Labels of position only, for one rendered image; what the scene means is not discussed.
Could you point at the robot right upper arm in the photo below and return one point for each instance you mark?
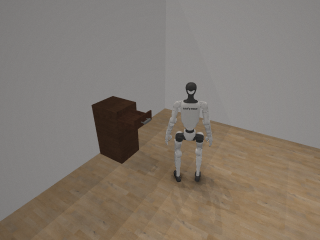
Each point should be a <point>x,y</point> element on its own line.
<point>205,112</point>

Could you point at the robot left upper arm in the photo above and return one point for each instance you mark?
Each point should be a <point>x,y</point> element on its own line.
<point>175,110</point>

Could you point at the right robot shin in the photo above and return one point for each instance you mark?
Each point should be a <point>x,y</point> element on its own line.
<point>198,162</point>

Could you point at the handle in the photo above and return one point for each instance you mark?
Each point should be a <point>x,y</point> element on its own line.
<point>145,122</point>

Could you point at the robot right forearm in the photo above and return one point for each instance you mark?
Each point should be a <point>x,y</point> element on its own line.
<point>208,129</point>

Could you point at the drawer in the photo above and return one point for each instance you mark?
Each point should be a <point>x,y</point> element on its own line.
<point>131,119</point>

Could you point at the robot right hand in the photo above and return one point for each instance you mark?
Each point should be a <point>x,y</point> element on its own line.
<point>210,140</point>

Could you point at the robot left forearm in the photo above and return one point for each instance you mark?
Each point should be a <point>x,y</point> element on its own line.
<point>170,127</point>

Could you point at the robot left foot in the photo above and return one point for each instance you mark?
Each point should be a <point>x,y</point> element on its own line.
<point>178,178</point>

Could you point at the cabinet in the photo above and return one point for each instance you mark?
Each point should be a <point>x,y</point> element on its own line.
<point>115,142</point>

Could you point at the robot left hand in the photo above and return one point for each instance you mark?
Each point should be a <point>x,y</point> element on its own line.
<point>167,138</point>

